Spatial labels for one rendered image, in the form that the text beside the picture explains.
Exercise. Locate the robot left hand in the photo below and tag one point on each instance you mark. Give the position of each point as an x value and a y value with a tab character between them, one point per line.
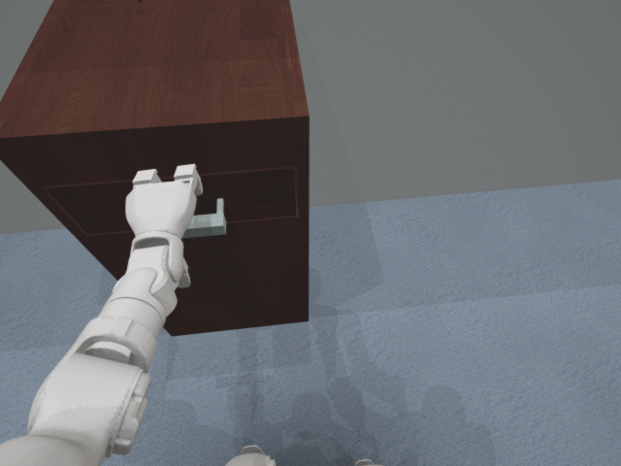
168	207

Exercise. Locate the handle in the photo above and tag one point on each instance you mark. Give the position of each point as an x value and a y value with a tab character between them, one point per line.
207	225

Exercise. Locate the left robot shin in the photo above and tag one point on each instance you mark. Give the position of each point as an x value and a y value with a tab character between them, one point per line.
252	449

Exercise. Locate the cabinet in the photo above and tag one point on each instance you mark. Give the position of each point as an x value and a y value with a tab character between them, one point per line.
108	88

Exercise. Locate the drawer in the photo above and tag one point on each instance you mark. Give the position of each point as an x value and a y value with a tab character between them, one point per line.
99	207

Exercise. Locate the left robot forearm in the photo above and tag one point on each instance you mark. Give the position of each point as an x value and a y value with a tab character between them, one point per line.
128	326

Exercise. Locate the left robot upper arm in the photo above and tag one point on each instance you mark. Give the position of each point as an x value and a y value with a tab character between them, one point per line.
93	409

